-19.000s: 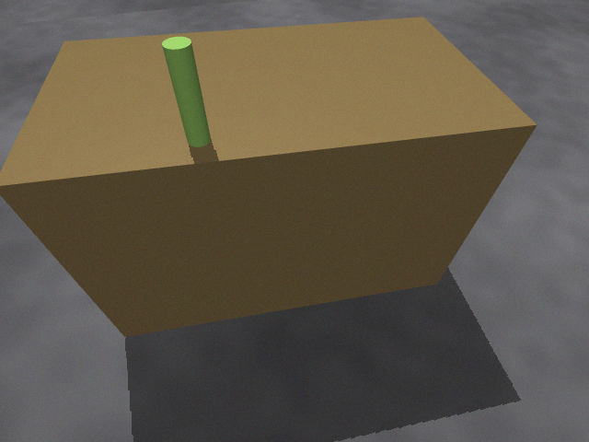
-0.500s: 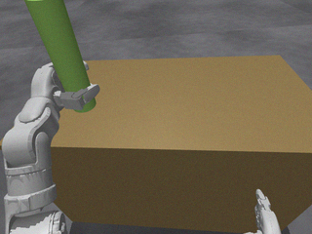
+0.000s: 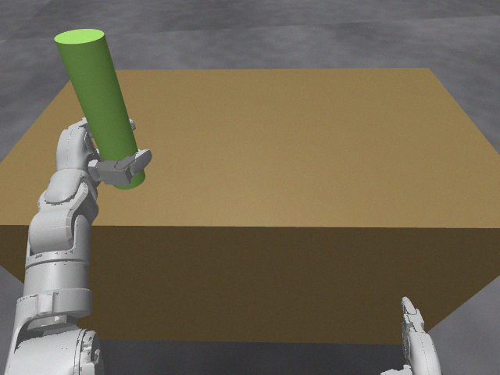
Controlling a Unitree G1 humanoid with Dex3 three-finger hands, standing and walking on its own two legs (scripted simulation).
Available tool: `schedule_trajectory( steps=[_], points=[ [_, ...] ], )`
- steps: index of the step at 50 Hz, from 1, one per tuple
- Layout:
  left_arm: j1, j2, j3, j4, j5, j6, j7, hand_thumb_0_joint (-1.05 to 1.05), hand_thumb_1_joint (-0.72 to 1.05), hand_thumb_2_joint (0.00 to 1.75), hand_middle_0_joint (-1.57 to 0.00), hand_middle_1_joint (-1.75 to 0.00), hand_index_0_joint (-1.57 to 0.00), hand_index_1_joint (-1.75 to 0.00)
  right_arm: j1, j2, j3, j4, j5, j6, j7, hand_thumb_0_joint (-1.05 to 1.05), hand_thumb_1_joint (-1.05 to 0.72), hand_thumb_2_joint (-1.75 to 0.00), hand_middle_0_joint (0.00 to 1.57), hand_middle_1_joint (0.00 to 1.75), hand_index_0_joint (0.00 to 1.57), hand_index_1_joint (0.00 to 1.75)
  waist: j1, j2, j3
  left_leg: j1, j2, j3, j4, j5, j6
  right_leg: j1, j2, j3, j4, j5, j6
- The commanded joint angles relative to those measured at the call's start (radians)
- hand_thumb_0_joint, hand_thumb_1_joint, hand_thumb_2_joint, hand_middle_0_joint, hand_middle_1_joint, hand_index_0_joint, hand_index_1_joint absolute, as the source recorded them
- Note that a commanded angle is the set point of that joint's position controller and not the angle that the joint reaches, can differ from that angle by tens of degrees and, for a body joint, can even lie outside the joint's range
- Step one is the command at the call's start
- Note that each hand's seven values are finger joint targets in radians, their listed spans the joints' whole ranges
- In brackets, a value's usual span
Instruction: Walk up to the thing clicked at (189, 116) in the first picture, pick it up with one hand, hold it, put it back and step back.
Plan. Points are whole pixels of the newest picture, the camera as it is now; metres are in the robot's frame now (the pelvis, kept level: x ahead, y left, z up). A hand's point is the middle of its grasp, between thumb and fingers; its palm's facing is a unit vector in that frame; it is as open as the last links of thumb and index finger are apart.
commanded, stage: crouch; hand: left
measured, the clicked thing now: (108, 120) +0.39 +0.19 +0.24
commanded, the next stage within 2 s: lower in 0.68 s
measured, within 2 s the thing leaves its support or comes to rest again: rests again in 1.92 s
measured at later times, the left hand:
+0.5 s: hand (130, 149) +0.44 +0.20 +0.15, palm faces +0.15 -0.99 +0.00, open 8.2 cm
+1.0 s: hand (138, 157) +0.45 +0.19 +0.12, palm faces +0.13 -0.99 +0.01, open 8.2 cm
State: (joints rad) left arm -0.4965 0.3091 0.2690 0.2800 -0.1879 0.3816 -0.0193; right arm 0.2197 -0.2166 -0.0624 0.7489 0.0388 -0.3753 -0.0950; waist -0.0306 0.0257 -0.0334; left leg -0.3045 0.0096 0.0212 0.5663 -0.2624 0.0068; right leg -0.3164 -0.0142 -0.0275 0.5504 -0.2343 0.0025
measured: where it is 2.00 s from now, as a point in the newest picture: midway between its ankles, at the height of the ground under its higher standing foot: outside the picture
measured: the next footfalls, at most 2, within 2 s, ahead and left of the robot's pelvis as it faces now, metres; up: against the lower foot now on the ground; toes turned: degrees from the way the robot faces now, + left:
none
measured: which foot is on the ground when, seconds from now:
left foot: down 0.00-1.00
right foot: down 0.00-1.00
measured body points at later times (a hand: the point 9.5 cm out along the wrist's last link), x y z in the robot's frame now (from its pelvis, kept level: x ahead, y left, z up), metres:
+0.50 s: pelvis +0.02 +0.01 +0.00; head +0.03 +0.00 +0.45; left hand +0.42 +0.25 +0.15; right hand +0.17 -0.26 -0.07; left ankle +0.02 +0.12 -0.73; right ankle +0.04 -0.12 -0.73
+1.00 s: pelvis +0.01 +0.00 +0.00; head +0.04 +0.01 +0.45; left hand +0.44 +0.25 +0.12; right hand +0.17 -0.25 -0.08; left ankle +0.02 +0.12 -0.73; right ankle +0.04 -0.12 -0.73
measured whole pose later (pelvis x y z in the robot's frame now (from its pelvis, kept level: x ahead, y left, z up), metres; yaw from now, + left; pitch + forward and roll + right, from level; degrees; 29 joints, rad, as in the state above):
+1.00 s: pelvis +0.01 +0.00 +0.00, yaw -1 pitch +5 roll -1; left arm -0.64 0.35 0.28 0.80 -0.17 -0.05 -0.07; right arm 0.19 -0.21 -0.03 0.65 0.03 -0.18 -0.06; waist -0.07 0.01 -0.04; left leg -0.38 0.01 0.03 0.57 -0.27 0.01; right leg -0.39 -0.01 -0.02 0.53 -0.23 0.01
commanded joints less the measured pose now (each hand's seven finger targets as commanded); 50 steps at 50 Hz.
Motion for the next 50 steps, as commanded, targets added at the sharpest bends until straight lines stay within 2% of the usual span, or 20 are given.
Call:
schedule_trajectory(
  steps=[1, 3, 8, 10, 11, 14, 17, 20, 21, 23, 32, 35, 38, 39, 40, 42, 44, 47, 49, 50],
  points=[
    [-0.660, 0.253, 0.049, -0.240, -0.030, -0.189, -0.011, 0.00, 0.27, 1.35, -1.35, -1.49, -1.37, -1.48, -0.248, -0.146, -0.048, -0.132, -0.007, -0.073, -0.015, 0.00, 0.57, -0.05, 0.05, 0.05, 0.05, 0.05, -0.005, 0.072, -0.363, 0.144, -0.018, -0.027, -0.079, 0.092, 0.012, 0.067, 0.008, 0.002, -0.082, 0.111, -0.008],
    [-0.675, 0.244, 0.027, -0.182, -0.018, -0.202, -0.017, 0.00, 0.29, 1.35, -1.34, -1.48, -1.37, -1.47, -0.216, -0.142, -0.043, -0.111, -0.010, -0.064, -0.016, 0.00, 0.58, -0.05, 0.05, 0.05, 0.05, 0.05, -0.014, 0.067, -0.356, 0.152, -0.011, -0.032, -0.084, 0.104, 0.008, 0.050, 0.014, -0.004, -0.084, 0.120, -0.010],
    [-0.594, 0.234, 0.055, -0.029, -0.029, -0.234, -0.026, 0.00, 0.28, 1.31, -1.33, -1.46, -1.37, -1.44, -0.116, -0.159, -0.064, -0.112, -0.009, -0.041, -0.007, 0.00, 0.58, -0.04, 0.05, 0.05, 0.05, 0.05, -0.016, -0.001, -0.334, 0.150, -0.002, -0.032, -0.088, 0.162, 0.008, 0.055, 0.026, -0.018, -0.088, 0.165, -0.009],
    [-0.589, 0.228, 0.051, -0.039, -0.032, -0.257, -0.029, 0.00, 0.25, 1.30, -1.30, -1.45, -1.35, -1.43, -0.096, -0.123, -0.039, -0.121, -0.004, -0.030, 0.005, 0.00, 0.58, -0.04, 0.05, 0.05, 0.05, 0.05, -0.001, 0.007, -0.327, 0.137, -0.005, -0.025, -0.086, 0.205, 0.007, 0.066, 0.026, -0.019, -0.083, 0.197, -0.011],
    [-0.574, 0.232, 0.060, -0.002, -0.030, -0.263, -0.028, 0.00, 0.22, 1.29, -1.29, -1.45, -1.34, -1.43, -0.060, -0.121, -0.035, -0.132, -0.005, -0.024, 0.008, 0.00, 0.58, -0.04, 0.05, 0.05, 0.05, 0.05, -0.012, -0.001, -0.333, 0.145, -0.004, -0.020, -0.081, 0.238, 0.006, 0.059, 0.027, -0.017, -0.079, 0.218, -0.013],
    [-0.596, 0.244, 0.070, -0.046, -0.030, -0.301, -0.025, 0.00, 0.22, 1.28, -1.30, -1.44, -1.34, -1.42, -0.068, -0.109, -0.023, -0.166, -0.005, -0.010, 0.017, 0.00, 0.58, -0.04, 0.05, 0.05, 0.05, 0.05, 0.004, -0.005, -0.358, 0.139, -0.011, -0.010, -0.071, 0.279, 0.013, 0.103, 0.020, -0.010, -0.080, 0.266, -0.006],
    [-0.631, 0.279, 0.083, -0.041, -0.020, -0.337, -0.019, 0.00, 0.23, 1.32, -1.32, -1.47, -1.36, -1.46, -0.109, -0.174, -0.075, -0.201, -0.005, 0.004, 0.013, 0.00, 0.57, -0.04, 0.05, 0.05, 0.05, 0.05, -0.005, -0.003, -0.365, 0.139, -0.012, -0.009, -0.076, 0.265, 0.014, 0.109, 0.018, -0.002, -0.081, 0.264, -0.006],
    [-0.680, 0.260, 0.055, -0.067, -0.007, -0.380, -0.019, 0.00, 0.28, 1.34, -1.33, -1.48, -1.37, -1.46, -0.139, -0.129, -0.034, -0.212, -0.006, 0.020, 0.017, 0.00, 0.57, -0.04, 0.05, 0.05, 0.05, 0.05, -0.002, 0.051, -0.400, 0.178, -0.005, -0.018, -0.072, 0.290, 0.004, 0.088, 0.018, -0.003, -0.075, 0.265, -0.013],
    [-0.678, 0.283, 0.072, -0.056, -0.010, -0.393, -0.019, 0.00, 0.30, 1.35, -1.33, -1.48, -1.36, -1.47, -0.155, -0.153, -0.050, -0.232, -0.006, 0.025, 0.012, 0.00, 0.57, -0.05, 0.05, 0.05, 0.05, 0.05, -0.006, 0.048, -0.410, 0.186, -0.003, -0.021, -0.067, 0.304, 0.001, 0.096, 0.019, -0.003, -0.075, 0.269, -0.015],
    [-0.697, 0.269, 0.054, -0.066, -0.012, -0.413, -0.021, 0.00, 0.31, 1.35, -1.33, -1.48, -1.37, -1.47, -0.141, -0.126, -0.030, -0.211, -0.008, 0.040, 0.012, 0.00, 0.57, -0.05, 0.05, 0.05, 0.05, 0.05, -0.009, 0.064, -0.434, 0.204, 0.001, -0.026, -0.059, 0.338, 0.000, 0.105, 0.020, -0.006, -0.073, 0.290, -0.016],
    [-0.655, 0.258, 0.045, 0.089, -0.012, -0.437, -0.031, 0.00, 0.26, 1.35, -1.33, -1.47, -1.36, -1.46, -0.101, -0.117, -0.027, -0.196, -0.003, 0.092, 0.011, 0.00, 0.57, -0.04, 0.05, 0.05, 0.05, 0.05, -0.033, 0.036, -0.377, 0.170, -0.005, -0.015, -0.074, 0.304, 0.009, 0.100, 0.015, -0.005, -0.094, 0.293, -0.012],
    [-0.667, 0.281, 0.059, 0.131, -0.011, -0.448, -0.035, 0.00, 0.23, 1.34, -1.32, -1.47, -1.36, -1.46, -0.099, -0.151, -0.054, -0.209, -0.003, 0.106, 0.008, 0.00, 0.57, -0.04, 0.05, 0.05, 0.05, 0.05, -0.041, 0.022, -0.350, 0.162, -0.003, -0.015, -0.088, 0.262, 0.012, 0.077, 0.017, -0.007, -0.106, 0.260, -0.012],
    [-0.665, 0.263, 0.050, 0.147, -0.015, -0.462, -0.042, 0.00, 0.22, 1.35, -1.33, -1.48, -1.36, -1.47, -0.106, -0.115, -0.030, -0.208, 0.002, 0.116, 0.015, 0.00, 0.57, -0.04, 0.05, 0.05, 0.05, 0.05, -0.033, 0.032, -0.345, 0.159, -0.004, -0.014, -0.084, 0.259, 0.013, 0.067, 0.017, -0.006, -0.101, 0.258, -0.011],
    [-0.689, 0.316, 0.086, 0.119, -0.016, -0.475, -0.041, 0.00, 0.21, 1.35, -1.33, -1.48, -1.36, -1.48, -0.097, -0.150, -0.047, -0.258, -0.001, 0.116, 0.011, 0.00, 0.56, -0.05, 0.05, 0.05, 0.05, 0.05, -0.045, 0.010, -0.385, 0.170, -0.002, -0.013, -0.081, 0.281, 0.015, 0.090, 0.017, -0.006, -0.100, 0.281, -0.009],
    [-0.678, 0.263, 0.043, 0.166, -0.011, -0.474, -0.047, 0.00, 0.21, 1.31, -1.33, -1.46, -1.35, -1.46, -0.110, -0.116, -0.025, -0.237, 0.000, 0.122, 0.015, 0.00, 0.56, -0.05, 0.05, 0.05, 0.05, 0.05, -0.038, 0.018, -0.369, 0.159, -0.002, -0.016, -0.082, 0.268, 0.015, 0.083, 0.017, -0.007, -0.098, 0.270, -0.010],
    [-0.648, 0.276, 0.064, 0.225, -0.015, -0.484, -0.048, 0.00, 0.23, 1.31, -1.33, -1.45, -1.35, -1.46, -0.096, -0.106, -0.013, -0.214, 0.001, 0.126, 0.022, 0.00, 0.56, -0.05, 0.05, 0.05, 0.05, 0.05, -0.030, 0.009, -0.327, 0.131, -0.001, -0.017, -0.082, 0.251, 0.014, 0.065, 0.019, -0.009, -0.093, 0.245, -0.012],
    [-0.679, 0.252, 0.044, 0.220, -0.015, -0.507, -0.052, 0.00, 0.23, 1.31, -1.34, -1.45, -1.35, -1.46, -0.135, -0.108, -0.011, -0.242, 0.000, 0.131, 0.023, 0.00, 0.55, -0.05, 0.05, 0.05, 0.05, 0.05, -0.042, 0.007, -0.358, 0.129, -0.004, -0.014, -0.064, 0.244, 0.019, 0.044, 0.015, -0.003, -0.080, 0.249, -0.009],
    [-0.704, 0.304, 0.069, 0.219, -0.010, -0.543, -0.051, 0.00, 0.23, 1.30, -1.34, -1.45, -1.35, -1.46, -0.125, -0.148, -0.036, -0.277, -0.005, 0.138, 0.022, 0.00, 0.56, -0.05, 0.05, 0.05, 0.05, 0.05, -0.043, 0.022, -0.409, 0.128, 0.000, -0.019, -0.051, 0.231, 0.016, 0.045, 0.016, -0.004, -0.066, 0.234, -0.010],
    [-0.699, 0.295, 0.058, 0.243, -0.004, -0.567, -0.053, 0.00, 0.23, 1.30, -1.34, -1.45, -1.35, -1.46, -0.106, -0.117, -0.013, -0.260, -0.006, 0.147, 0.027, 0.00, 0.55, -0.05, 0.05, 0.05, 0.05, 0.05, -0.044, 0.032, -0.404, 0.108, 0.000, -0.021, -0.033, 0.217, 0.015, 0.019, 0.015, -0.004, -0.051, 0.217, -0.012],
    [-0.716, 0.329, 0.077, 0.228, -0.003, -0.581, -0.052, 0.00, 0.22, 1.30, -1.33, -1.45, -1.34, -1.46, -0.119, -0.142, -0.034, -0.274, -0.007, 0.149, 0.025, 0.00, 0.55, -0.05, 0.05, 0.05, 0.05, 0.05, -0.047, 0.051, -0.432, 0.118, 0.001, -0.022, -0.026, 0.229, 0.013, 0.009, 0.016, -0.001, -0.045, 0.223, -0.014]
  ],
)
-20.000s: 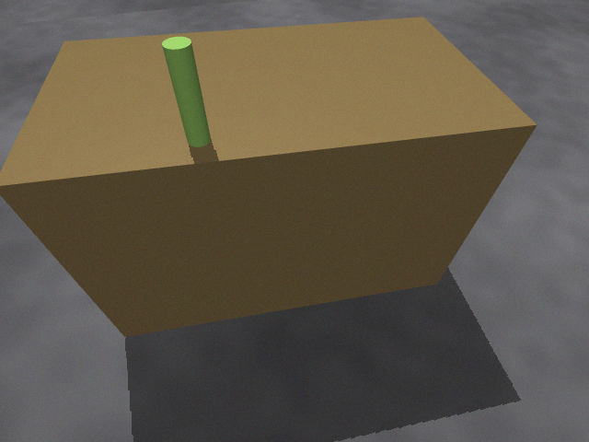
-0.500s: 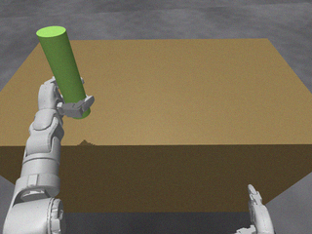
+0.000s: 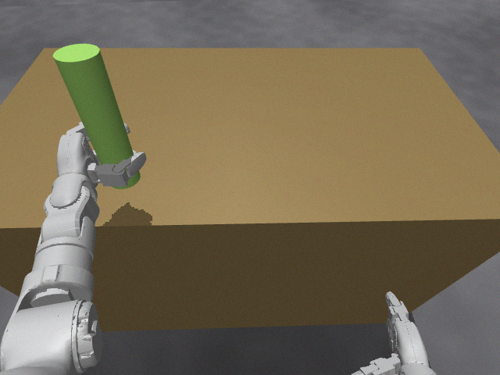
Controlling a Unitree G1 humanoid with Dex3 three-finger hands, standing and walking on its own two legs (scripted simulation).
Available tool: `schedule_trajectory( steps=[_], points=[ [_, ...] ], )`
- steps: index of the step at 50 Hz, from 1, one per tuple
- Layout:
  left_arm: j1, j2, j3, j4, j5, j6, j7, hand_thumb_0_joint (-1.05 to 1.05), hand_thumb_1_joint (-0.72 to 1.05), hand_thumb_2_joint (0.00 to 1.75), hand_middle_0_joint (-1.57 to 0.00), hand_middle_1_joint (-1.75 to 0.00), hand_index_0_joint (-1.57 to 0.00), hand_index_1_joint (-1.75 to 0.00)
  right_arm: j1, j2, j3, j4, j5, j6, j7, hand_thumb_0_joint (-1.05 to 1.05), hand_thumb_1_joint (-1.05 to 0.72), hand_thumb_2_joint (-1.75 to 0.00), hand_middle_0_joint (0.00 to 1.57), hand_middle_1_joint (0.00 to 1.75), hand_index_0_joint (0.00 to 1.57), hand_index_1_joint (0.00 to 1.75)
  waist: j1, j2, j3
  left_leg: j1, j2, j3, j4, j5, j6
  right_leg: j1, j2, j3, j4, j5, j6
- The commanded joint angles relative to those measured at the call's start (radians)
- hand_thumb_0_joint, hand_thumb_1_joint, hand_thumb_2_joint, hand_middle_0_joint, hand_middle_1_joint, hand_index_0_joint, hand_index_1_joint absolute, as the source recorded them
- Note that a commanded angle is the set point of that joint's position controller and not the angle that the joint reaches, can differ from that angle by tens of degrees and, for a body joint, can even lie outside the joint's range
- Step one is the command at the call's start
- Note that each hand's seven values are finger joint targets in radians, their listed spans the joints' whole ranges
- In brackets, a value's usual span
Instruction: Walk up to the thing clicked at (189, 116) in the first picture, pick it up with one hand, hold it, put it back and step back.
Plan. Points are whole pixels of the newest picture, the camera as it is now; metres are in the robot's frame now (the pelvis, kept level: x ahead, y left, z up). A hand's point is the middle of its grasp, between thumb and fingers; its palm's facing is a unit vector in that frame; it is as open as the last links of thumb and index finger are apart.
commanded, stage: lower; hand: left
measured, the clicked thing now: (105, 126) +0.43 +0.19 +0.17
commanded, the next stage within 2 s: loosen in 0.96 s
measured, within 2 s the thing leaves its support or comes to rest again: rests again in 0.92 s
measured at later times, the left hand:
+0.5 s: hand (126, 170) +0.44 +0.20 +0.07, palm faces +0.13 -0.99 +0.01, open 8.2 cm
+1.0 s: hand (130, 180) +0.45 +0.20 +0.04, palm faces +0.12 -0.99 +0.01, open 8.2 cm
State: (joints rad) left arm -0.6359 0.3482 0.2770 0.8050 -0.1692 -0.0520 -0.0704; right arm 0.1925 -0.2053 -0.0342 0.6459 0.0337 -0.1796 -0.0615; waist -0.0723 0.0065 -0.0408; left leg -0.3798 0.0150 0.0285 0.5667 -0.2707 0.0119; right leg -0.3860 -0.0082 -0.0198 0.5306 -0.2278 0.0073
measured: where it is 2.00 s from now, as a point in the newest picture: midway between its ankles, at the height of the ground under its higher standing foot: outside the picture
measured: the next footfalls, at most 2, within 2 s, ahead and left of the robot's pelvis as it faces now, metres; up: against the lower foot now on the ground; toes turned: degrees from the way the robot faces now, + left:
none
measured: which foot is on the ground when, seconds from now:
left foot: down 0.00-1.00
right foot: down 0.00-1.00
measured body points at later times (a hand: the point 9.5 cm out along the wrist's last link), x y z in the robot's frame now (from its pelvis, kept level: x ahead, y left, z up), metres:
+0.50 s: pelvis +0.00 +0.00 -0.02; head +0.05 +0.01 +0.43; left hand +0.43 +0.25 +0.07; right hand +0.15 -0.26 -0.09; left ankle +0.01 +0.11 -0.73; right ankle +0.02 -0.13 -0.73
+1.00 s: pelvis +0.00 +0.01 -0.04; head +0.07 +0.03 +0.41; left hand +0.43 +0.25 +0.04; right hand +0.16 -0.25 -0.09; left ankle +0.01 +0.11 -0.73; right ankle +0.02 -0.13 -0.73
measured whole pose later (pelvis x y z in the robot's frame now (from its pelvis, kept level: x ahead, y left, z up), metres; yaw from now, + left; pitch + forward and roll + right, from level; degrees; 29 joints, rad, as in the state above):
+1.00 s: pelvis +0.00 +0.01 -0.04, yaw +0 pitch +13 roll -2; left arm -0.62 0.36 0.29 0.89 -0.15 -0.27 -0.09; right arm 0.29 -0.21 -0.03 0.36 0.01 -0.10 -0.03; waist -0.10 0.00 -0.10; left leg -0.70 0.03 0.02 0.88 -0.41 0.02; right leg -0.69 0.00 -0.03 0.82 -0.35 0.01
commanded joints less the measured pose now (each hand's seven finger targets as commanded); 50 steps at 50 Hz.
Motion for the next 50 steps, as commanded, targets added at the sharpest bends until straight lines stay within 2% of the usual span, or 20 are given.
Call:
schedule_trajectory(
  steps=[1, 5, 7, 9, 19, 20, 21, 23, 24, 26, 27, 29, 30, 33, 37, 38, 40, 41, 45, 50],
  points=[
    [-0.591, 0.300, 0.073, -0.303, -0.022, -0.160, 0.002, 0.00, 0.23, 1.30, -1.33, -1.45, -1.35, -1.45, -0.115, -0.185, -0.085, -0.207, -0.003, -0.047, -0.012, 0.00, 0.55, -0.05, 0.05, 0.05, 0.05, 0.05, -0.013, 0.068, -0.452, 0.207, 0.001, -0.036, -0.023, 0.230, 0.005, 0.074, 0.014, -0.014, -0.017, 0.207, -0.020],
    [-0.583, 0.293, 0.077, -0.276, -0.029, -0.199, -0.002, 0.00, 0.23, 1.32, -1.35, -1.46, -1.36, -1.47, -0.083, -0.123, -0.038, -0.198, -0.005, -0.039, -0.008, 0.00, 0.54, -0.05, 0.05, 0.05, 0.05, 0.05, -0.012, 0.069, -0.456, 0.148, -0.003, -0.033, 0.009, 0.219, 0.010, 0.071, 0.011, -0.008, 0.005, 0.206, -0.016],
    [-0.588, 0.326, 0.095, -0.267, -0.028, -0.218, 0.000, 0.00, 0.24, 1.34, -1.35, -1.48, -1.37, -1.49, -0.087, -0.160, -0.064, -0.226, -0.007, -0.036, -0.012, 0.00, 0.54, -0.05, 0.05, 0.05, 0.05, 0.05, -0.021, 0.075, -0.483, 0.146, -0.004, -0.031, 0.025, 0.210, 0.012, 0.052, 0.009, -0.005, 0.014, 0.196, -0.016],
    [-0.583, 0.284, 0.065, -0.242, -0.023, -0.232, -0.003, 0.00, 0.27, 1.36, -1.37, -1.49, -1.38, -1.50, -0.075, -0.132, -0.040, -0.227, -0.007, -0.033, -0.006, 0.00, 0.55, -0.05, 0.05, 0.05, 0.05, 0.05, -0.026, 0.088, -0.448, 0.123, -0.001, -0.032, 0.031, 0.184, 0.007, 0.020, 0.013, -0.007, 0.026, 0.170, -0.019],
    [-0.558, 0.282, 0.063, -0.167, -0.024, -0.268, -0.023, 0.00, 0.27, 1.37, -1.42, -1.52, -1.43, -1.54, -0.044, -0.145, -0.048, -0.276, -0.008, -0.018, 0.006, 0.00, 0.54, -0.05, 0.05, 0.05, 0.05, 0.05, -0.034, 0.086, -0.461, 0.054, 0.004, -0.033, 0.106, 0.174, 0.008, -0.058, 0.014, -0.006, 0.094, 0.152, -0.022],
    [-0.579, 0.298, 0.068, -0.184, -0.024, -0.275, -0.025, 0.00, 0.26, 1.37, -1.43, -1.53, -1.44, -1.54, -0.025, -0.180, -0.083, -0.266, -0.010, -0.014, 0.001, 0.00, 0.54, -0.05, 0.05, 0.05, 0.05, 0.05, -0.044, 0.084, -0.478, 0.048, 0.007, -0.036, 0.111, 0.165, 0.008, -0.068, 0.015, -0.005, 0.101, 0.146, -0.023],
    [-0.561, 0.279, 0.063, -0.157, -0.027, -0.278, -0.026, 0.00, 0.27, 1.37, -1.42, -1.52, -1.44, -1.53, -0.024, -0.152, -0.055, -0.289, -0.010, -0.016, 0.004, 0.00, 0.55, -0.05, 0.05, 0.05, 0.05, 0.05, -0.040, 0.067, -0.470, 0.039, 0.004, -0.034, 0.121, 0.173, 0.010, -0.059, 0.014, -0.005, 0.106, 0.156, -0.020],
    [-0.605, 0.299, 0.065, -0.230, -0.030, -0.288, -0.027, 0.00, 0.26, 1.35, -1.43, -1.53, -1.44, -1.53, -0.033, -0.178, -0.076, -0.330, -0.009, -0.013, 0.002, 0.00, 0.54, -0.05, 0.05, 0.05, 0.05, 0.05, -0.037, 0.090, -0.551, 0.074, 0.007, -0.039, 0.126, 0.179, 0.008, -0.050, 0.017, -0.005, 0.119, 0.158, -0.021],
    [-0.599, 0.296, 0.073, -0.209, -0.031, -0.291, -0.027, 0.00, 0.27, 1.36, -1.43, -1.52, -1.43, -1.53, -0.013, -0.149, -0.054, -0.323, -0.009, -0.010, 0.003, 0.00, 0.54, -0.05, 0.05, 0.05, 0.05, 0.05, -0.040, 0.076, -0.522, 0.046, 0.001, -0.032, 0.137, 0.176, 0.012, -0.054, 0.013, -0.002, 0.121, 0.163, -0.018],
    [-0.560, 0.314, 0.085, -0.183, -0.025, -0.294, -0.024, 0.00, 0.25, 1.35, -1.42, -1.52, -1.43, -1.53, 0.006, -0.176, -0.080, -0.330, -0.011, -0.007, 0.000, 0.00, 0.53, -0.06, 0.05, 0.05, 0.05, 0.05, -0.041, 0.072, -0.504, 0.029, 0.002, -0.036, 0.144, 0.188, 0.007, -0.061, 0.014, -0.002, 0.133, 0.167, -0.021],
    [-0.582, 0.295, 0.072, -0.225, -0.025, -0.303, -0.023, 0.00, 0.26, 1.35, -1.42, -1.51, -1.42, -1.52, -0.008, -0.144, -0.046, -0.363, -0.011, -0.006, 0.005, 0.00, 0.53, -0.05, 0.05, 0.05, 0.05, 0.05, -0.029, 0.084, -0.526, 0.035, 0.001, -0.037, 0.147, 0.191, 0.006, -0.053, 0.014, -0.002, 0.138, 0.167, -0.021],
    [-0.557, 0.319, 0.090, -0.205, -0.023, -0.306, -0.021, 0.00, 0.28, 1.35, -1.41, -1.50, -1.41, -1.51, -0.001, -0.184, -0.088, -0.353, -0.012, 0.001, 0.002, 0.00, 0.53, -0.05, 0.05, 0.05, 0.05, 0.05, -0.025, 0.092, -0.512, 0.028, 0.002, -0.038, 0.155, 0.204, 0.003, -0.071, 0.014, -0.002, 0.148, 0.168, -0.024],
    [-0.545, 0.288, 0.074, -0.186, -0.021, -0.304, -0.023, 0.00, 0.28, 1.35, -1.42, -1.50, -1.42, -1.52, 0.016, -0.147, -0.054, -0.359, -0.013, 0.003, 0.007, 0.00, 0.53, -0.06, 0.05, 0.05, 0.05, 0.05, -0.029, 0.092, -0.508, 0.018, 0.001, -0.038, 0.164, 0.223, 0.004, -0.070, 0.014, -0.002, 0.153, 0.184, -0.023],
    [-0.522, 0.278, 0.071, -0.168, -0.014, -0.303, -0.031, 0.00, 0.28, 1.36, -1.42, -1.51, -1.42, -1.52, 0.015, -0.134, -0.044, -0.382, -0.014, 0.008, 0.014, 0.00, 0.53, -0.06, 0.05, 0.05, 0.05, 0.05, -0.026, 0.103, -0.492, 0.013, 0.006, -0.041, 0.181, 0.270, 0.000, -0.102, 0.016, -0.004, 0.168, 0.202, -0.027],
    [-0.532, 0.256, 0.054, -0.176, -0.013, -0.305, -0.030, 0.00, 0.30, 1.38, -1.44, -1.52, -1.44, -1.54, 0.029, -0.145, -0.061, -0.402, -0.015, 0.017, 0.019, 0.00, 0.53, -0.06, 0.05, 0.05, 0.05, 0.05, -0.034, 0.104, -0.483, -0.011, 0.006, -0.039, 0.183, 0.205, 0.001, -0.115, 0.017, -0.004, 0.175, 0.155, -0.028],
    [-0.502, 0.279, 0.078, -0.143, -0.013, -0.305, -0.027, 0.00, 0.29, 1.38, -1.44, -1.53, -1.45, -1.55, 0.077, -0.172, -0.087, -0.349, -0.018, 0.020, 0.017, 0.00, 0.53, -0.05, 0.05, 0.05, 0.05, 0.05, -0.035, 0.103, -0.460, -0.020, 0.010, -0.043, 0.186, 0.207, -0.003, -0.146, 0.018, -0.008, 0.180, 0.146, -0.030],
    [-0.547, 0.254, 0.055, -0.219, -0.018, -0.316, -0.027, 0.00, 0.30, 1.38, -1.44, -1.53, -1.45, -1.55, 0.052, -0.142, -0.052, -0.415, -0.017, 0.017, 0.024, 0.00, 0.53, -0.05, 0.05, 0.05, 0.05, 0.05, -0.029, 0.125, -0.501, -0.002, 0.011, -0.045, 0.189, 0.201, -0.004, -0.143, 0.018, -0.008, 0.187, 0.135, -0.031],
    [-0.546, 0.282, 0.070, -0.213, -0.015, -0.317, -0.022, 0.00, 0.30, 1.38, -1.45, -1.54, -1.45, -1.55, 0.067, -0.178, -0.090, -0.413, -0.018, 0.018, 0.018, 0.00, 0.53, -0.06, 0.05, 0.05, 0.05, 0.05, -0.043, 0.123, -0.516, 0.016, 0.013, -0.046, 0.194, 0.201, -0.005, -0.146, 0.019, -0.010, 0.190, 0.137, -0.029],
    [-0.539, 0.256, 0.060, -0.225, -0.017, -0.331, -0.027, 0.00, 0.25, 1.34, -1.42, -1.50, -1.42, -1.52, 0.080, -0.137, -0.047, -0.442, -0.022, 0.019, 0.024, 0.00, 0.52, -0.06, 0.05, 0.05, 0.05, 0.05, -0.041, 0.103, -0.562, 0.032, 0.018, -0.054, 0.227, 0.310, -0.004, -0.143, 0.021, -0.015, 0.216, 0.207, -0.026],
    [-0.516, 0.266, 0.071, -0.212, -0.011, -0.336, -0.009, 0.00, 0.23, 1.34, -1.40, -1.48, -1.39, -1.51, 0.071, -0.183, -0.090, -0.487, -0.027, 0.025, 0.019, 0.00, 0.52, -0.06, 0.05, 0.05, 0.05, 0.05, -0.045, 0.091, -0.543, -0.011, 0.010, -0.050, 0.229, 0.240, -0.003, -0.142, 0.016, -0.009, 0.225, 0.174, -0.027]
  ],
)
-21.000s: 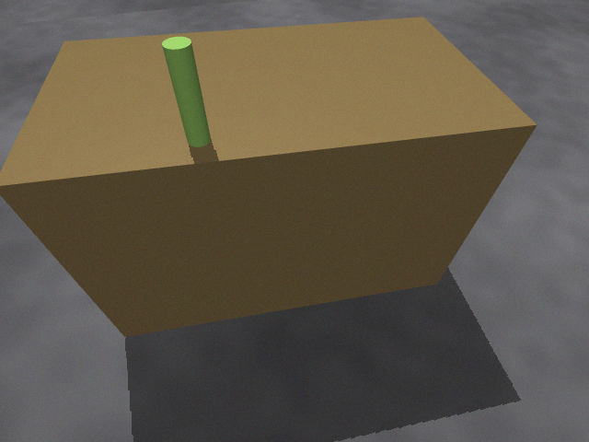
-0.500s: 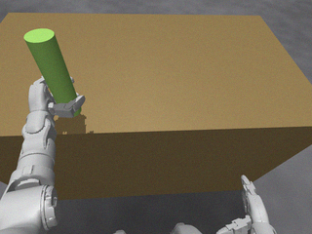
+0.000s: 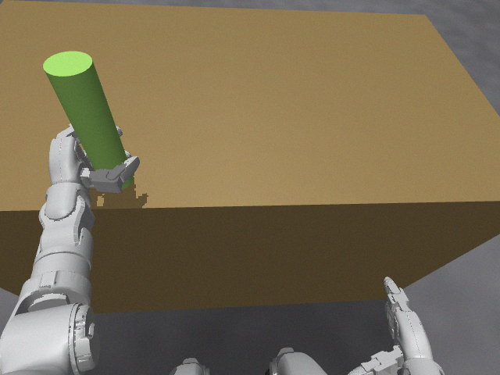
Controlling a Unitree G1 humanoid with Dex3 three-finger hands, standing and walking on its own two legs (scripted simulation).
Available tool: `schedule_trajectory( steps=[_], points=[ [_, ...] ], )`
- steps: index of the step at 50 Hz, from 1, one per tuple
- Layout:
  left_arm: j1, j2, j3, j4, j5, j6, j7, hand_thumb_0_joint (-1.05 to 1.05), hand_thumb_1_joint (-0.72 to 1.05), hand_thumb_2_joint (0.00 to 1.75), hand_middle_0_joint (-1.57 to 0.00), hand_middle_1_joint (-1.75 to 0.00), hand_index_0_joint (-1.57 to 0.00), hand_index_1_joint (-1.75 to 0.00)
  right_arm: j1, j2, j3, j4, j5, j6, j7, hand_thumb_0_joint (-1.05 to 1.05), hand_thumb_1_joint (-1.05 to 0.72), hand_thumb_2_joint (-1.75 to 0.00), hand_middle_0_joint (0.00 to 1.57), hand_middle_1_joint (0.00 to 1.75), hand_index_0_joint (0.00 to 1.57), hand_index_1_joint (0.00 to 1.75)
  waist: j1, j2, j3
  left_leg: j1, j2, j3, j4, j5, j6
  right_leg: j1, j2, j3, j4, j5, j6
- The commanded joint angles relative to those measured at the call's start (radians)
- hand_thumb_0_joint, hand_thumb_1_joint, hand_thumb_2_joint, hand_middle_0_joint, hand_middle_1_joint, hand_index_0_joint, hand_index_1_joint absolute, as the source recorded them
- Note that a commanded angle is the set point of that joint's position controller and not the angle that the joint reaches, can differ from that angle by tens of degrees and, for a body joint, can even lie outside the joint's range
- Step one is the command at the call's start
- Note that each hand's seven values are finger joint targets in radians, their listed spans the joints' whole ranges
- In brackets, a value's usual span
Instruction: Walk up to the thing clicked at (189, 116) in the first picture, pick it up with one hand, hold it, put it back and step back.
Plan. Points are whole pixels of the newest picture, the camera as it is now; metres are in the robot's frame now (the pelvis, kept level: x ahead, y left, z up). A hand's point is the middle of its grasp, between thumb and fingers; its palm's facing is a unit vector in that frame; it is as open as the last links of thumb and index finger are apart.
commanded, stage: loosen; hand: left
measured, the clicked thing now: (97, 132) +0.44 +0.20 +0.13
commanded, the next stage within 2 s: open in 0.24 s
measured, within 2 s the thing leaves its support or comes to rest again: neither
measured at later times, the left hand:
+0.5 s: hand (109, 151) +0.45 +0.20 +0.08, palm faces +0.15 -0.99 +0.03, open 8.6 cm
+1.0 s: hand (107, 148) +0.45 +0.20 +0.08, palm faces +0.13 -0.99 +0.01, open 14.2 cm
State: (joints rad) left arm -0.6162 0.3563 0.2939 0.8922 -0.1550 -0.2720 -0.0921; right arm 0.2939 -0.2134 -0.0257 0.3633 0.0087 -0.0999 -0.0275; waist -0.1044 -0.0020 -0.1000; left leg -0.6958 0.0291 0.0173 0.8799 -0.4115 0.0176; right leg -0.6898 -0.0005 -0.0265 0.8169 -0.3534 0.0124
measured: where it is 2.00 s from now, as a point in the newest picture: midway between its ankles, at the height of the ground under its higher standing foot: outside the picture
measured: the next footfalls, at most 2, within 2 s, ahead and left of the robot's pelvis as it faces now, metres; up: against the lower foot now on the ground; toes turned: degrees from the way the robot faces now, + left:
none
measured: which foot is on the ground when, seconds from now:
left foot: down 0.00-1.00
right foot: down 0.00-1.00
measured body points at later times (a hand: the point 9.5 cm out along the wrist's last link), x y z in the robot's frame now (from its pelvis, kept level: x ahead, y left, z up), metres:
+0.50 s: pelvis +0.00 +0.00 -0.01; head +0.07 +0.02 +0.44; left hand +0.43 +0.25 +0.08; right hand +0.15 -0.26 -0.05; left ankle +0.01 +0.10 -0.70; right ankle +0.02 -0.13 -0.70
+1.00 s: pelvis +0.00 -0.01 -0.01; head +0.07 +0.01 +0.44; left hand +0.44 +0.25 +0.09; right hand +0.15 -0.27 -0.04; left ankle +0.01 +0.10 -0.70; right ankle +0.02 -0.13 -0.70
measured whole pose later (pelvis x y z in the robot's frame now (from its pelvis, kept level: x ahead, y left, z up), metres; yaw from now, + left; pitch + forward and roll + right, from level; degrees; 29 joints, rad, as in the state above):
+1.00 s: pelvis +0.00 -0.01 -0.01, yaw +0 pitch +14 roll -1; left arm -0.67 0.40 0.34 0.92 -0.14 -0.29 -0.13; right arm 0.34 -0.24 -0.04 0.25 0.01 -0.05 -0.03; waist -0.11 -0.01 -0.11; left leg -0.74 0.03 0.01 0.92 -0.43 0.01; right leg -0.74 0.00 -0.03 0.87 -0.38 0.00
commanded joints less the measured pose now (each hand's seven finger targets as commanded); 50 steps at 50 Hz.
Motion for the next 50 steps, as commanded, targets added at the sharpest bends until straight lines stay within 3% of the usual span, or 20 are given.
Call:
schedule_trajectory(
  steps=[1, 3, 4, 6, 7, 8, 14, 15, 16, 18, 22, 28, 34, 35, 40, 41, 43, 44, 45, 50],
  points=[
    [-0.548, 0.260, 0.056, -0.295, -0.020, -0.119, 0.017, 0.00, 0.24, 1.34, -1.39, -1.48, -1.39, -1.50, -0.008, -0.164, -0.091, -0.187, -0.005, -0.050, -0.013, 0.00, 0.52, -0.06, 0.05, 0.05, 0.05, 0.05, -0.011, 0.121, -0.462, 0.294, -0.003, -0.039, -0.083, 0.375, -0.012, 0.143, 0.008, -0.002, -0.059, 0.288, -0.035],
    [-0.541, 0.266, 0.061, -0.297, -0.016, -0.123, 0.024, 0.00, 0.26, 1.35, -1.39, -1.49, -1.39, -1.51, -0.010, -0.176, -0.100, -0.217, -0.004, -0.046, -0.013, 0.00, 0.53, -0.06, 0.05, 0.05, 0.05, 0.05, -0.012, 0.112, -0.460, 0.294, -0.002, -0.042, -0.086, 0.355, -0.013, 0.130, 0.010, -0.005, -0.057, 0.266, -0.037],
    [-0.531, 0.238, 0.046, -0.279, -0.013, -0.123, 0.025, 0.00, 0.33, 1.27, -1.44, -1.46, -1.46, -1.46, 0.020, -0.145, -0.081, -0.205, -0.004, -0.041, -0.009, 0.00, 0.53, -0.05, 0.05, 0.05, 0.05, 0.05, -0.008, 0.110, -0.430, 0.273, -0.006, -0.039, -0.089, 0.327, -0.012, 0.134, 0.010, -0.005, -0.058, 0.252, -0.036],
    [-0.539, 0.259, 0.063, -0.296, -0.023, -0.128, 0.021, 0.00, 0.18, 1.11, -1.38, -1.36, -1.42, -1.33, 0.023, -0.146, -0.080, -0.211, -0.004, -0.041, -0.007, 0.00, 0.52, -0.05, 0.05, 0.05, 0.05, 0.05, -0.002, 0.116, -0.472, 0.270, -0.007, -0.040, -0.085, 0.333, -0.012, 0.160, 0.008, -0.005, -0.053, 0.262, -0.036],
    [-0.545, 0.246, 0.060, -0.310, -0.027, -0.131, 0.018, 0.00, 0.16, 1.03, -1.36, -1.31, -1.39, -1.28, 0.034, -0.111, -0.051, -0.210, -0.003, -0.041, -0.002, 0.00, 0.52, -0.05, 0.05, 0.05, 0.05, 0.05, 0.004, 0.120, -0.476, 0.263, -0.010, -0.035, -0.076, 0.358, -0.010, 0.175, 0.006, -0.003, -0.049, 0.292, -0.033],
    [-0.557, 0.245, 0.054, -0.318, -0.028, -0.131, 0.016, 0.00, 0.12, 0.97, -1.33, -1.28, -1.37, -1.25, 0.007, -0.133, -0.074, -0.228, -0.001, -0.039, -0.003, 0.00, 0.52, -0.05, 0.05, 0.05, 0.05, 0.05, 0.001, 0.123, -0.480, 0.276, -0.011, -0.033, -0.079, 0.347, -0.010, 0.166, 0.007, -0.002, -0.048, 0.281, -0.034],
    [-0.552, 0.241, 0.045, -0.294, -0.017, -0.122, 0.016, 0.00, -0.12, 0.74, -1.23, -1.10, -1.26, -1.07, 0.013, -0.150, -0.080, -0.236, -0.005, -0.037, -0.006, 0.00, 0.51, -0.05, 0.05, 0.05, 0.05, 0.05, -0.013, 0.126, -0.474, 0.291, 0.001, -0.044, -0.078, 0.345, -0.018, 0.117, 0.012, -0.006, -0.043, 0.249, -0.039],
    [-0.553, 0.254, 0.053, -0.301, -0.019, -0.123, 0.017, 0.00, -0.14, 0.72, -1.20, -1.07, -1.23, -1.04, 0.009, -0.155, -0.085, -0.232, -0.004, -0.036, -0.007, 0.00, 0.51, -0.04, 0.05, 0.05, 0.05, 0.05, 0.002, 0.141, -0.459, 0.286, -0.001, -0.044, -0.083, 0.339, -0.020, 0.120, 0.012, -0.006, -0.042, 0.240, -0.040],
    [-0.546, 0.239, 0.045, -0.294, -0.021, -0.122, 0.016, 0.00, -0.15, 0.75, -1.12, -1.01, -1.15, -1.00, 0.011, -0.147, -0.074, -0.249, -0.004, -0.036, -0.005, 0.00, 0.51, -0.05, 0.05, 0.05, 0.05, 0.05, -0.003, 0.135, -0.474, 0.290, 0.001, -0.047, -0.079, 0.358, -0.021, 0.122, 0.013, -0.008, -0.037, 0.252, -0.040],
    [-0.544, 0.234, 0.047, -0.283, -0.027, -0.118, 0.013, 0.00, -0.19, 0.63, -1.14, -1.00, -1.18, -0.97, 0.040, -0.165, -0.093, -0.248, -0.003, -0.033, -0.007, 0.00, 0.51, -0.04, 0.05, 0.05, 0.05, 0.05, -0.014, 0.113, -0.481, 0.301, 0.003, -0.048, -0.070, 0.389, -0.018, 0.123, 0.016, -0.010, -0.036, 0.277, -0.037],
    [-0.546, 0.256, 0.067, -0.285, -0.026, -0.123, 0.010, 0.00, -0.20, 0.61, -0.93, -0.84, -0.94, -0.83, 0.027, -0.150, -0.083, -0.256, -0.004, -0.030, -0.006, 0.00, 0.51, -0.05, 0.05, 0.05, 0.05, 0.05, -0.004, 0.103, -0.452, 0.265, -0.005, -0.040, -0.074, 0.345, -0.016, 0.127, 0.011, -0.004, -0.038, 0.260, -0.037],
    [-0.455, 0.197, 0.043, -0.139, -0.007, -0.090, -0.007, 0.00, -0.21, 0.53, -0.77, -0.67, -0.77, -0.67, 0.048, -0.140, -0.073, -0.248, -0.003, -0.017, 0.002, 0.00, 0.53, -0.05, 0.05, 0.05, 0.05, 0.05, -0.014, 0.052, -0.375, 0.188, -0.014, -0.026, -0.075, 0.274, -0.001, 0.123, 0.008, 0.006, -0.051, 0.238, -0.033],
    [-0.497, 0.241, 0.061, -0.147, -0.008, -0.088, -0.024, 0.00, -0.20, 0.42, -0.64, -0.53, -0.64, -0.53, 0.043, -0.158, -0.085, -0.281, -0.003, -0.013, -0.001, 0.00, 0.54, -0.05, 0.05, 0.05, 0.05, 0.05, -0.016, 0.052, -0.404, 0.173, -0.021, -0.017, -0.079, 0.196, 0.003, 0.129, 0.004, 0.014, -0.062, 0.186, -0.030],
    [-0.483, 0.256, 0.072, -0.139, -0.011, -0.088, -0.025, 0.00, -0.21, 0.39, -0.61, -0.50, -0.62, -0.49, 0.039, -0.145, -0.072, -0.276, 0.000, -0.014, -0.002, 0.00, 0.54, -0.05, 0.05, 0.05, 0.05, 0.05, -0.001, 0.046, -0.373, 0.150, -0.023, -0.017, -0.083, 0.193, 0.002, 0.146, 0.004, 0.013, -0.062, 0.186, -0.030],
    [-0.518, 0.250, 0.063, -0.174, -0.015, -0.096, -0.024, 0.00, -0.29, 0.28, -0.49, -0.36, -0.49, -0.36, 0.042, -0.160, -0.089, -0.272, 0.002, -0.011, -0.008, 0.00, 0.53, -0.05, 0.05, 0.05, 0.05, 0.05, -0.015, 0.058, -0.379, 0.165, -0.023, -0.018, -0.085, 0.165, 0.004, 0.121, 0.006, 0.014, -0.062, 0.164, -0.029],
    [-0.504, 0.244, 0.066, -0.157, -0.015, -0.091, -0.024, 0.00, -0.31, 0.25, -0.46, -0.34, -0.46, -0.33, 0.043, -0.141, -0.065, -0.278, 0.001, -0.013, -0.005, 0.00, 0.54, -0.05, 0.05, 0.05, 0.05, 0.05, -0.010, 0.046, -0.395, 0.159, -0.023, -0.019, -0.081, 0.185, 0.004, 0.130, 0.006, 0.014, -0.060, 0.179, -0.029],
    [-0.501, 0.267, 0.076, -0.162, -0.009, -0.092, -0.022, 0.00, -0.33, 0.26, -0.37, -0.32, -0.38, -0.32, 0.047, -0.164, -0.096, -0.261, 0.003, -0.013, -0.009, 0.00, 0.55, -0.04, 0.05, 0.05, 0.05, 0.05, -0.012, 0.062, -0.391, 0.169, -0.021, -0.019, -0.080, 0.192, 0.002, 0.114, 0.006, 0.014, -0.055, 0.183, -0.032],
    [-0.502, 0.245, 0.053, -0.174, -0.004, -0.093, -0.027, 0.00, -0.36, 0.18, -0.38, -0.25, -0.37, -0.25, 0.033, -0.138, -0.067, -0.273, 0.002, -0.012, -0.007, 0.00, 0.54, -0.05, 0.05, 0.05, 0.05, 0.05, -0.009, 0.079, -0.400, 0.182, -0.022, -0.018, -0.079, 0.201, 0.000, 0.115, 0.006, 0.014, -0.054, 0.187, -0.033],
    [-0.493, 0.266, 0.070, -0.159, -0.007, -0.091, -0.029, 0.00, -0.36, 0.21, -0.32, -0.28, -0.33, -0.27, 0.049, -0.173, -0.101, -0.265, 0.002, -0.013, -0.011, 0.00, 0.54, -0.04, 0.05, 0.05, 0.05, 0.05, -0.021, 0.071, -0.410, 0.196, -0.019, -0.020, -0.070, 0.230, 0.001, 0.111, 0.007, 0.014, -0.053, 0.209, -0.032],
    [-0.554, 0.370, 0.116, -0.252, -0.005, -0.087, -0.026, 0.00, -0.37, 0.20, -0.25, -0.22, -0.25, -0.22, 0.033, -0.180, -0.104, -0.313, 0.009, -0.011, -0.020, 0.00, 0.54, -0.05, 0.05, 0.05, 0.05, 0.05, -0.001, 0.085, -0.485, 0.223, -0.024, -0.017, -0.072, 0.287, 0.000, 0.215, 0.002, 0.020, -0.053, 0.275, -0.027]
  ],
)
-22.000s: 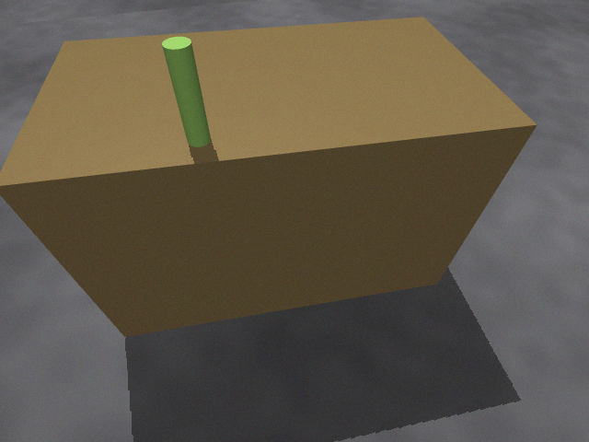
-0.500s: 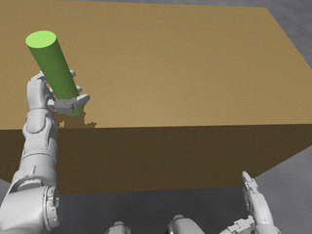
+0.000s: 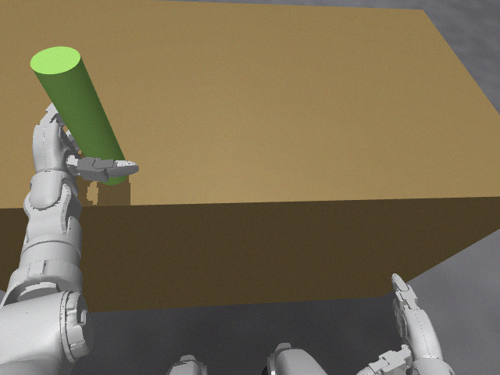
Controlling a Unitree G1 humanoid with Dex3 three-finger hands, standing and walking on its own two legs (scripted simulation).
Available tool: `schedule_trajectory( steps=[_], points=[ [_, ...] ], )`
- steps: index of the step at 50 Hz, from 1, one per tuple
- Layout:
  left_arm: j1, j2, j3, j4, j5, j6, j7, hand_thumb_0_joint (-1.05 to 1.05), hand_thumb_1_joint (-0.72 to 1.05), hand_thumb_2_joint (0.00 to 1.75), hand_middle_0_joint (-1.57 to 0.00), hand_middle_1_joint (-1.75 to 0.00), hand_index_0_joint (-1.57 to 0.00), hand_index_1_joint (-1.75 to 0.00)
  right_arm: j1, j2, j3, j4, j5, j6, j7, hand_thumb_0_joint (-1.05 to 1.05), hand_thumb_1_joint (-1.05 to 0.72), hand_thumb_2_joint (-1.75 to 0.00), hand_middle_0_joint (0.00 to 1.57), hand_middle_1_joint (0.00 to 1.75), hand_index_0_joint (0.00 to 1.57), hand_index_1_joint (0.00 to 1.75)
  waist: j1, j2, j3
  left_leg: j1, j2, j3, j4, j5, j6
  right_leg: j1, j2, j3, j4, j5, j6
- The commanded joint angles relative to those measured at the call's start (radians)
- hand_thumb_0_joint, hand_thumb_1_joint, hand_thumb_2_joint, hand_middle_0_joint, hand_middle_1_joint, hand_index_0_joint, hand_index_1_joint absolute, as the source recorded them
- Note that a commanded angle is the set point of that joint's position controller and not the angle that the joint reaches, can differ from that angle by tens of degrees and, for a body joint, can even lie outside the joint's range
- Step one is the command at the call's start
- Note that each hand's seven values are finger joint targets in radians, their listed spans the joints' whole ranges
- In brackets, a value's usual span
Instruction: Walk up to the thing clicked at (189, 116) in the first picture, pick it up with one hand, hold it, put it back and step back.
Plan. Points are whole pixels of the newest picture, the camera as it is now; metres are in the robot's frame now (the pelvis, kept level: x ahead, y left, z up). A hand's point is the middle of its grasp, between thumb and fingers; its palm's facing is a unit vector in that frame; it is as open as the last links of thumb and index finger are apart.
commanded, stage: withdraw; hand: left
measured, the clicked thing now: (90, 128) +0.45 +0.20 +0.13
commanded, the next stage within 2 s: rise in 0.22 s
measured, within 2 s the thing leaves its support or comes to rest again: neither
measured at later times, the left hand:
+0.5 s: hand out of the picture +0.46 +0.29 +0.20, palm faces +0.24 -0.95 -0.19, open 17.1 cm
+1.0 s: hand out of the picture +0.28 +0.29 +0.18, palm faces +0.40 -0.83 -0.37, open 17.5 cm
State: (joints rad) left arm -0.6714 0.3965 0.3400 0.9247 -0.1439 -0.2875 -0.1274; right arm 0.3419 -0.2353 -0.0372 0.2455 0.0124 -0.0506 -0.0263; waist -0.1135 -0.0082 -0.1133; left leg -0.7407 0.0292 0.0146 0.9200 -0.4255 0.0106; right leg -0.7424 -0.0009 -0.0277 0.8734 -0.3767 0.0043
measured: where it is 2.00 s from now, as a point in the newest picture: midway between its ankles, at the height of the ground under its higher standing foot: outside the picture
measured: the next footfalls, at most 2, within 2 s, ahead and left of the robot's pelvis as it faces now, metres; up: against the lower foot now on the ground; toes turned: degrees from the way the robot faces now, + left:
none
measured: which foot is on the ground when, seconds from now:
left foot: down 0.00-1.00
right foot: down 0.00-1.00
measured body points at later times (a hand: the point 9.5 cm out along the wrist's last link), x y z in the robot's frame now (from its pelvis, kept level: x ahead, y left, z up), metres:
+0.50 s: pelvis +0.01 +0.01 +0.02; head +0.04 +0.01 +0.47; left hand +0.44 +0.34 +0.21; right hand +0.16 -0.26 -0.03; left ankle +0.01 +0.11 -0.69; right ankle +0.03 -0.12 -0.69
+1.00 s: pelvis +0.02 +0.00 +0.04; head +0.02 -0.02 +0.49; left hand +0.25 +0.33 +0.21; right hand +0.18 -0.25 -0.03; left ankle +0.01 +0.11 -0.69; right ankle +0.03 -0.12 -0.69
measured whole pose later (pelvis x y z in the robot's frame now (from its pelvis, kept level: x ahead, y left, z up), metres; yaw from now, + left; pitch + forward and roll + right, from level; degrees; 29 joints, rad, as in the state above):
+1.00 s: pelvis +0.02 +0.00 +0.04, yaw +1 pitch +2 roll -1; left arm 0.12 0.41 0.36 -0.02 -0.08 -0.08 0.01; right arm 0.33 -0.24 -0.11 0.46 0.06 -0.07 -0.05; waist 0.04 0.06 -0.07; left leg -0.32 0.01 0.02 0.62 -0.34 0.01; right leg -0.32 -0.02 -0.02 0.59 -0.30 0.01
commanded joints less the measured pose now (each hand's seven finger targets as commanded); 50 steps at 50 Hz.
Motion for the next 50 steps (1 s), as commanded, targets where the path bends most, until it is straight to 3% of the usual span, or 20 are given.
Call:
schedule_trajectory(
  steps=[1, 2, 9, 11, 13, 15, 17, 18, 19, 21, 23, 25, 27, 29, 31, 33, 36, 39, 49, 50],
  points=[
    [-0.527, 0.355, 0.090, -0.318, -0.022, -0.070, 0.012, 0.00, -0.37, 0.19, -0.24, -0.22, -0.25, -0.22, -0.018, -0.165, -0.093, -0.206, 0.006, -0.060, -0.022, 0.00, 0.54, -0.05, 0.05, 0.05, 0.05, 0.05, 0.015, 0.099, -0.494, 0.281, -0.021, -0.020, -0.114, 0.334, 0.004, 0.273, 0.004, 0.018, -0.107, 0.313, -0.023],
    [-0.542, 0.348, 0.080, -0.342, -0.022, -0.064, 0.010, 0.00, -0.36, 0.19, -0.23, -0.21, -0.23, -0.21, -0.006, -0.119, -0.053, -0.195, 0.007, -0.055, -0.019, 0.00, 0.53, -0.05, 0.05, 0.05, 0.05, 0.05, 0.024, 0.131, -0.500, 0.303, -0.023, -0.018, -0.113, 0.359, 0.002, 0.283, 0.003, 0.018, -0.108, 0.330, -0.022],
    [-0.512, 0.397, 0.083, -0.271, -0.014, 0.055, -0.015, 0.00, -0.45, 0.11, -0.14, -0.12, -0.14, -0.12, -0.012, -0.154, -0.085, -0.067, 0.024, -0.049, -0.027, 0.00, 0.52, -0.05, 0.05, 0.05, 0.05, 0.05, 0.032, 0.169, -0.405, 0.357, -0.010, -0.022, -0.160, 0.444, -0.011, 0.261, 0.012, 0.010, -0.148, 0.343, -0.029],
    [-0.502, 0.360, 0.057, -0.200, -0.014, 0.102, -0.035, 0.00, -0.43, 0.11, -0.12, -0.10, -0.12, -0.11, -0.037, -0.171, -0.096, -0.051, 0.029, -0.057, -0.029, 0.00, 0.53, -0.05, 0.05, 0.05, 0.05, 0.05, 0.016, 0.132, -0.338, 0.343, -0.001, -0.025, -0.187, 0.406, -0.011, 0.244, 0.017, 0.002, -0.165, 0.312, -0.033],
    [-0.476, 0.289, -0.006, -0.097, -0.019, 0.156, -0.074, 0.00, -0.43, 0.10, -0.13, -0.11, -0.14, -0.10, -0.032, -0.123, -0.046, -0.017, 0.040, -0.060, -0.024, 0.00, 0.54, -0.05, 0.05, 0.05, 0.05, 0.05, 0.011, 0.095, -0.270, 0.318, -0.001, -0.027, -0.208, 0.353, -0.008, 0.221, 0.020, -0.004, -0.185, 0.269, -0.034],
    [-0.523, 0.372, 0.040, -0.153, -0.036, 0.178, -0.097, 0.00, -0.45, 0.09, -0.13, -0.11, -0.15, -0.10, -0.091, -0.173, -0.073, -0.057, 0.046, -0.071, -0.032, 0.00, 0.55, -0.05, 0.05, 0.05, 0.05, 0.05, 0.030, 0.075, -0.313, 0.329, 0.001, -0.033, -0.229, 0.356, -0.011, 0.257, 0.021, -0.010, -0.190, 0.266, -0.035],
    [-0.570, 0.370, 0.034, -0.205, -0.050, 0.196, -0.126, 0.00, -0.55, 0.08, -0.05, -0.04, -0.07, -0.04, -0.079, -0.146, -0.044, -0.051, 0.050, -0.077, -0.033, 0.00, 0.61, -0.03, 0.05, 0.05, 0.05, 0.05, 0.043, 0.107, -0.360, 0.377, -0.001, -0.029, -0.230, 0.388, -0.011, 0.283, 0.020, -0.011, -0.194, 0.288, -0.035],
    [-0.598, 0.556, 0.049, -0.304, 0.082, 0.181, -0.066, 0.00, -0.54, 0.06, -0.05, -0.03, -0.05, -0.04, -0.053, -0.211, -0.112, -0.121, 0.039, -0.075, -0.035, 0.00, 0.61, -0.04, 0.05, 0.05, 0.05, 0.05, 0.062, 0.122, -0.408, 0.427, -0.009, -0.016, -0.244, 0.436, -0.021, 0.336, 0.011, -0.016, -0.208, 0.347, -0.028],
    [-0.506, 0.539, 0.086, -0.170, 0.081, 0.192, -0.033, 0.00, -0.55, 0.05, -0.05, -0.04, -0.05, -0.04, -0.016, -0.208, -0.111, -0.060, 0.036, -0.064, -0.036, 0.00, 0.60, -0.04, 0.05, 0.05, 0.05, 0.05, 0.054, 0.065, -0.327, 0.381, -0.012, -0.014, -0.249, 0.420, -0.016, 0.349, 0.013, -0.020, -0.214, 0.348, -0.024],
    [-0.460, 0.466, 0.044, -0.141, 0.074, 0.205, -0.030, 0.00, -0.54, 0.06, -0.05, -0.04, -0.05, -0.05, -0.060, -0.191, -0.092, -0.097, 0.043, -0.059, -0.034, 0.00, 0.61, -0.04, 0.05, 0.05, 0.05, 0.05, 0.047, -0.026, -0.270, 0.346, -0.020, -0.009, -0.269, 0.344, 0.000, 0.367, 0.010, -0.011, -0.239, 0.313, -0.014],
    [-0.481, 0.581, 0.112, -0.224, 0.097, 0.197, -0.004, 0.00, -0.54, 0.06, -0.05, -0.04, -0.05, -0.04, -0.007, -0.240, -0.156, -0.073, 0.038, -0.056, -0.041, 0.00, 0.61, -0.04, 0.05, 0.05, 0.05, 0.05, 0.061, 0.014, -0.327, 0.397, -0.017, -0.008, -0.268, 0.403, -0.005, 0.380, 0.006, -0.014, -0.235, 0.351, -0.016],
    [-0.495, 0.652, 0.154, -0.259, 0.117, 0.197, 0.015, 0.00, -0.52, 0.06, -0.05, -0.04, -0.05, -0.04, 0.014, -0.201, -0.111, -0.095, 0.039, -0.050, -0.032, 0.00, 0.61, -0.04, 0.05, 0.05, 0.05, 0.05, 0.088, 0.052, -0.337, 0.402, -0.023, -0.002, -0.275, 0.427, -0.007, 0.416, 0.000, -0.011, -0.249, 0.369, -0.017],
    [-0.428, 0.616, 0.146, -0.227, 0.122, 0.195, 0.030, 0.00, -0.56, 0.07, -0.05, -0.03, -0.03, -0.05, 0.002, -0.139, -0.066, -0.094, 0.044, -0.054, -0.026, 0.00, 0.58, -0.05, 0.05, 0.05, 0.05, 0.05, 0.094, 0.041, -0.307, 0.385, -0.033, 0.011, -0.285, 0.423, 0.000, 0.454, -0.007, -0.002, -0.261, 0.395, -0.012],
    [-0.400, 0.522, 0.075, -0.242, 0.120, 0.194, 0.038, 0.00, -0.57, 0.08, -0.05, -0.03, -0.03, -0.06, -0.009, -0.086, -0.031, -0.016, 0.048, -0.051, -0.016, 0.00, 0.59, -0.05, 0.05, 0.05, 0.05, 0.05, 0.104, 0.113, -0.241, 0.378, -0.035, 0.011, -0.308, 0.363, -0.002, 0.400, -0.008, -0.002, -0.276, 0.316, -0.018],
    [-0.409, 0.562, 0.103, -0.343, 0.120, 0.192, 0.057, 0.00, -0.56, 0.08, -0.05, -0.02, -0.02, -0.06, -0.041, -0.138, -0.078, -0.015, 0.047, -0.061, -0.014, 0.00, 0.60, -0.05, 0.05, 0.05, 0.05, 0.05, 0.117, 0.175, -0.304, 0.447, -0.026, 0.003, -0.316, 0.376, -0.012, 0.382, -0.003, -0.009, -0.286, 0.295, -0.025],
    [-0.347, 0.503, 0.068, -0.404, 0.120, 0.187, 0.066, 0.00, -0.56, 0.07, -0.05, -0.02, -0.03, -0.05, -0.047, -0.090, -0.028, 0.004, 0.044, -0.072, 0.000, 0.00, 0.58, -0.05, 0.05, 0.05, 0.05, 0.05, 0.126, 0.225, -0.271, 0.460, -0.019, 0.002, -0.330, 0.372, -0.022, 0.376, 0.003, -0.016, -0.293, 0.273, -0.033],
    [-0.187, 0.468, 0.073, -0.516, 0.112, 0.183, 0.092, 0.00, -0.57, 0.06, -0.06, -0.03, -0.04, -0.05, -0.036, -0.169, -0.108, 0.060, 0.039, -0.082, -0.009, 0.00, 0.56, -0.06, 0.05, 0.05, 0.05, 0.05, 0.120, 0.197, -0.279, 0.520, -0.002, -0.019, -0.340, 0.413, -0.030, 0.371, 0.012, -0.030, -0.309, 0.269, -0.036],
    [-0.005, 0.381, 0.049, -0.703, 0.099, 0.176, 0.109, 0.00, -0.57, 0.05, -0.06, -0.04, -0.05, -0.05, -0.036, -0.153, -0.088, 0.065, 0.038, -0.087, -0.008, 0.00, 0.54, -0.06, 0.05, 0.05, 0.05, 0.05, 0.124, 0.160, -0.287, 0.559, 0.005, -0.027, -0.342, 0.476, -0.034, 0.400, 0.017, -0.041, -0.316, 0.297, -0.034],
    [0.699, 0.330, 0.212, -1.290, 0.051, 0.117, 0.182, 0.00, -0.53, 0.04, -0.05, -0.04, -0.05, -0.04, -0.057, -0.189, -0.180, 0.018, 0.050, -0.068, -0.044, 0.00, 0.56, -0.05, 0.05, 0.05, 0.05, 0.05, 0.165, 0.032, -0.070, 0.486, -0.032, 0.009, -0.406, 0.361, -0.003, 0.503, 0.003, -0.028, -0.368, 0.285, -0.014],
    [0.790, 0.326, 0.228, -1.272, 0.055, 0.116, 0.186, 0.00, -0.54, 0.04, -0.05, -0.04, -0.05, -0.05, -0.019, -0.147, -0.148, 0.045, 0.047, -0.063, -0.042, 0.00, 0.55, -0.06, 0.05, 0.05, 0.05, 0.05, 0.175, 0.024, -0.035, 0.468, -0.034, 0.015, -0.407, 0.361, 0.000, 0.516, -0.003, -0.026, -0.372, 0.292, -0.013]
  ],
)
